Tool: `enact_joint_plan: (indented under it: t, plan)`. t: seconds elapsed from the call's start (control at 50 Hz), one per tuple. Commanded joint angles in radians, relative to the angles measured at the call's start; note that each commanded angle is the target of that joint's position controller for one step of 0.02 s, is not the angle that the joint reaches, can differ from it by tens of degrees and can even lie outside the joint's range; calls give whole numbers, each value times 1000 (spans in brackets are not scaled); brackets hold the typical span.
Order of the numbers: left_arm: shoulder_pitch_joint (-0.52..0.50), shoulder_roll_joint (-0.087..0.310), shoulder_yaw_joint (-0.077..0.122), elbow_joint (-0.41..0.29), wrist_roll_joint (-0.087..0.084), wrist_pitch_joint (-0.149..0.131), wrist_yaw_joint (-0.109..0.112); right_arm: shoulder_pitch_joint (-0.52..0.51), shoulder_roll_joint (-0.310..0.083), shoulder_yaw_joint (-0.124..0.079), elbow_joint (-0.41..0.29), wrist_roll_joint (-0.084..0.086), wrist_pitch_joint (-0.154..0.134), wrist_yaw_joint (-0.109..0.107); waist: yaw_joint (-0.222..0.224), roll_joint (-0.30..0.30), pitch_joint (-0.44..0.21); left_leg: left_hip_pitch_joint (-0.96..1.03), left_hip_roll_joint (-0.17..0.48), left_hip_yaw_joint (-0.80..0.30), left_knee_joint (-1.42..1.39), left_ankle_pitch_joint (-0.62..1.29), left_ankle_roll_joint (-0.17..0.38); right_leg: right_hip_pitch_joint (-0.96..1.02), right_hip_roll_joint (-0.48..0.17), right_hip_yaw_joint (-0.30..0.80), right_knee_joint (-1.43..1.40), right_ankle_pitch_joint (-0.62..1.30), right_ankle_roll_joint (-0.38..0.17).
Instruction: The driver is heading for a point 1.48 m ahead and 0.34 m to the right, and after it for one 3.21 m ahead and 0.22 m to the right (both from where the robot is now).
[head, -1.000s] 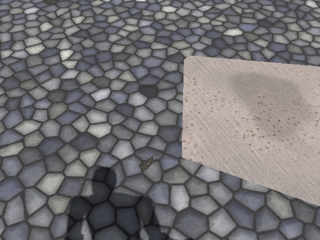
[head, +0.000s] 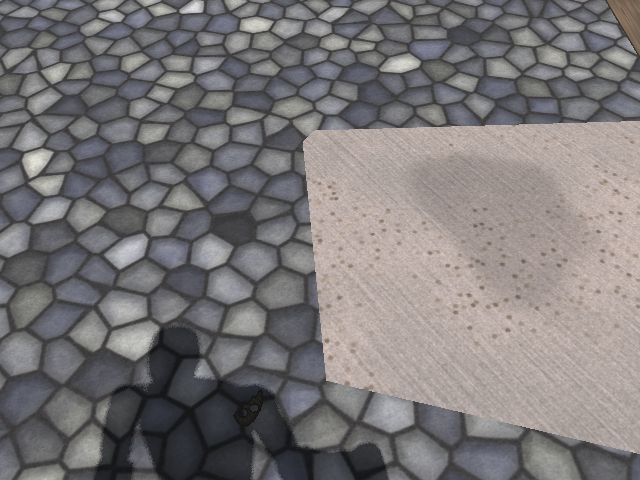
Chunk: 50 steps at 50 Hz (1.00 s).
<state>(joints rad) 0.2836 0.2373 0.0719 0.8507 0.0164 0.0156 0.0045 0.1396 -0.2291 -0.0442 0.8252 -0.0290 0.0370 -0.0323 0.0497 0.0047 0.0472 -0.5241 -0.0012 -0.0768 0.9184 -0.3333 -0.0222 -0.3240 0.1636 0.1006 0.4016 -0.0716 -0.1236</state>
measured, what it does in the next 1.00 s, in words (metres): walks ahead, turning right: left foot, then right foot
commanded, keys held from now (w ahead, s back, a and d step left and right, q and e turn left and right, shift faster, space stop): e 0.06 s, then w+e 0.46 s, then w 0.48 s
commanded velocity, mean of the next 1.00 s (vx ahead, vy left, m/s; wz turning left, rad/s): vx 0.36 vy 0.00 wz -0.42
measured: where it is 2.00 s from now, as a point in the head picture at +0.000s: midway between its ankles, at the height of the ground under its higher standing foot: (521, 331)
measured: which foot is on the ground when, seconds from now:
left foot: up 0.00-0.18, down 0.20-0.72, up 0.74-1.00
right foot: down 0.00-0.20, up 0.22-0.68, down 0.70-1.00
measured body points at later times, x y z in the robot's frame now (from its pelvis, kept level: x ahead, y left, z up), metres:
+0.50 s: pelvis +0.09 +0.02 +0.01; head +0.11 +0.04 +0.46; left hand +0.29 +0.24 -0.12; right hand +0.03 -0.25 -0.11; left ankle +0.03 +0.13 -0.74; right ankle +0.12 -0.15 -0.65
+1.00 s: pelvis +0.31 -0.14 +0.01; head +0.32 -0.16 +0.46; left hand +0.43 +0.09 -0.12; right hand +0.28 -0.42 -0.13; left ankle +0.47 -0.04 -0.66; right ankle +0.23 -0.17 -0.74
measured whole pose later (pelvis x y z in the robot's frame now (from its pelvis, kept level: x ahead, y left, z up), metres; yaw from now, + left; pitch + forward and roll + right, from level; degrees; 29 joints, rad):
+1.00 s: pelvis +0.31 -0.14 +0.01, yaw -25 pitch +0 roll -1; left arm 0.38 0.23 0.04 0.94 0.01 -0.08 -0.01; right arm 0.23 -0.25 -0.05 0.85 -0.04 -0.03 0.04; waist 0.01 0.04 0.03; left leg -0.66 0.13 0.03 0.97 -0.14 0.02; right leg -0.03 0.11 -0.05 0.23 -0.21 -0.11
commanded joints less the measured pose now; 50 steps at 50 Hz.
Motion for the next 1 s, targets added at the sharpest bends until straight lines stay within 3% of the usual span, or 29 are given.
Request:
enact_joint_plan:
  t: [0.02, 0.06, 0.12, 0.16, 0.18, 0.2, 0.22, 0.24, 0.26, 0.28, 0.3, 0.34, 0.42, 0.52, 0.58, 0.62, 0.64, 0.66, 0.68, 0.7, 0.72, 0.74, 0.76, 0.78, 0.8, 0.82, 0.84, 0.88, 1.0]
  plan:
    - [25, 155, 40, -58, 2, -2, 7, 9, -88, -20, -56, 7, -5, -7, -10, -89, -65, -16, -24, 0, -36, -9, -4, 84, -280, 399, -181, -279, -75]
    - [29, 159, 43, -60, 4, 1, 7, -5, -89, -17, -65, 12, -10, -11, -5, -96, -68, 3, -40, -5, -81, -33, 3, 105, -272, 422, -165, -253, -74]
    - [27, 171, 51, -61, 8, 6, 0, 7, -98, -12, -80, 12, -29, -3, -16, -122, -91, 106, -75, 6, -181, -122, 22, 81, -250, 483, -196, -488, -94]
    - [-21, 171, 55, -72, 10, 12, -9, 78, -97, -9, -74, 24, -44, -4, -64, -130, -72, 285, -103, 19, -343, -154, 55, -35, -217, 489, -208, -561, -70]
    - [-68, 165, 56, -85, 5, 15, -9, 164, -93, -9, -54, 28, -51, -11, -120, -129, -51, 444, -108, 39, -521, -81, 77, -138, -162, 449, -200, -589, -19]
    - [-91, 138, 52, -100, -1, 11, -5, 244, -139, -23, -34, 20, -58, -25, -153, -94, -32, 626, -53, 23, -677, -57, 95, -280, -74, 361, -124, -613, 72]
    - [20, 50, 36, -81, -17, 7, 1, 229, -219, -40, -48, 24, -62, -41, -95, 175, -93, 714, 227, -251, -745, -286, 113, -352, 2, 177, 271, -626, 93]
    - [-56, 99, 40, -117, -6, -9, 0, 122, -283, -53, -83, -9, -65, -40, -90, 229, -10, 570, 408, -545, -846, -404, 209, -515, 16, 47, 432, -437, 96]
    - [-101, 173, 53, -116, 23, -18, -11, 74, -207, -42, -82, -5, -71, -33, -48, 65, 46, 487, 357, -440, -832, -340, 204, -482, -81, 71, 518, -294, 100]
    - [-62, 155, 52, -100, 31, -21, -30, 53, -164, -30, -86, 4, -82, -25, -23, 53, 15, 457, 298, -347, -815, -260, 180, -429, -74, 58, 580, -227, 102]
    - [-20, 139, 47, -86, 30, -19, -43, 46, -151, -25, -92, 5, -92, -15, -7, 63, -7, 462, 259, -263, -807, -187, 163, -412, -80, 40, 649, -197, 111]
    - [-19, 119, 39, -82, 31, -13, -62, 88, -144, -24, -83, 9, -106, -3, -24, 96, 13, 448, 221, -155, -813, -125, 162, -443, -115, -4, 750, -165, 119]
    - [-148, 101, 23, -128, 28, -10, -76, 244, -142, -29, -31, 0, -124, 21, -97, 80, 57, 539, 221, -53, -802, 70, 168, -557, -160, -15, 728, -102, 129]
    - [-269, 74, 3, -176, 24, -15, -92, 296, -138, -28, 1, 2, -133, 28, -126, 104, 73, 578, 226, 72, -776, 337, 164, -524, -186, -80, 529, -46, 127]
    - [-357, 45, -19, -216, 26, -23, -101, 336, -135, -24, 34, 3, -136, 27, -142, 116, 84, 564, 242, 119, -763, 445, 166, -419, -186, -155, 352, -69, 93]
    - [-364, 40, -26, -221, 28, -27, -96, 356, -146, -24, 61, 4, -129, 25, -132, 131, 79, 569, 253, 147, -730, 552, 163, -312, -162, -202, 253, -130, 53]
    - [-340, 46, -26, -214, 30, -30, -89, 362, -155, -23, 76, 7, -125, 23, -112, 139, 64, 568, 258, 163, -684, 705, 161, -230, -135, -225, 217, -162, 26]
    - [-283, 58, -20, -196, 29, -34, -79, 365, -168, -23, 89, 9, -121, 22, -76, 146, 23, 573, 264, 178, -593, 923, 158, -124, -97, -243, 192, -189, -1]
    - [-151, 80, -9, -153, 30, -45, -67, 364, -180, -23, 101, 14, -116, 20, -8, 134, -57, 561, 256, 205, -434, 1047, 146, 43, -62, -245, 136, -167, -30]
    - [20, 114, 6, -93, 40, -58, -52, 353, -181, -18, 100, 23, -113, 18, 70, 110, -164, 446, 232, 243, -231, 956, 125, 301, -77, -207, 89, -110, -55]
    - [164, 204, 29, -68, 62, -64, -33, 366, -106, 4, 54, 39, -116, 27, 112, -27, -315, 151, 177, 251, 84, 525, 96, 632, -343, 113, 52, -331, -119]
    - [205, 273, 45, -54, 26, -58, -24, 400, -72, 6, 29, 46, -121, 40, 78, -225, -443, -95, 8, 185, 397, -187, 65, 773, -602, 605, -75, -241, -218]
    - [155, 254, 42, -56, 10, -52, -14, 280, -169, -23, 13, 31, -122, 36, 87, -82, -335, -175, 53, 60, 444, -104, 80, 680, -545, 494, -80, -89, -192]
    - [82, 201, 27, -45, 6, -58, -11, 218, -137, -15, -6, 36, -132, 41, 48, -65, -196, -181, 89, 53, 405, -24, 88, 532, -499, 325, -87, 40, -173]
    - [29, 146, 11, -43, 8, -66, -13, 224, -118, -11, 7, 33, -134, 44, 3, -28, -113, -131, 119, 57, 318, 19, 89, 394, -444, 222, -119, 125, -130]
    - [-3, 114, -1, -37, 3, -74, -13, 241, -107, -12, 16, 12, -121, 48, -37, -41, -70, -82, 133, 57, 261, 30, 83, 307, -397, 151, -144, 163, -102]
    - [-24, 96, -8, -36, -1, -81, -14, 298, -81, -7, 40, -3, -101, 53, -69, -51, -61, -25, 135, 64, 236, 45, 75, 243, -372, 100, -178, 152, -89]
    - [-2, 95, -11, -15, -7, -100, -16, 307, -68, -8, 46, -12, -79, 63, -87, -72, -39, -17, 126, 85, 210, 56, 62, 202, -354, 66, -216, 209, -107]
    - [103, 88, -21, 53, -13, -112, -16, 45, -62, -7, -36, -6, -74, 75, -51, -63, 49, -158, 125, 125, -24, 288, 32, 221, -301, -25, -275, 291, -80]
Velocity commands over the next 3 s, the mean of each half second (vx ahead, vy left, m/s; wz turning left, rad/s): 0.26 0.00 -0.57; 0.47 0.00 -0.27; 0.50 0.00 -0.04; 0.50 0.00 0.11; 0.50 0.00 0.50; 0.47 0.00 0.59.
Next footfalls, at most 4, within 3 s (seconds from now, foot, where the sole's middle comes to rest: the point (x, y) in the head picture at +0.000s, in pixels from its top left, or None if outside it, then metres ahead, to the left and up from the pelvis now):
0.20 left None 0.07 0.12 -0.77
0.70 right None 0.27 -0.19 -0.77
1.24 left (449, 404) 0.64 -0.19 -0.77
1.76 right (572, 335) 0.82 -0.49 -0.77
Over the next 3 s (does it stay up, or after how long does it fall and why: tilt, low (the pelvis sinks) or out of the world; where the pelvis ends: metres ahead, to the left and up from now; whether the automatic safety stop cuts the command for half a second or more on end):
stays up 1.34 -0.50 0.00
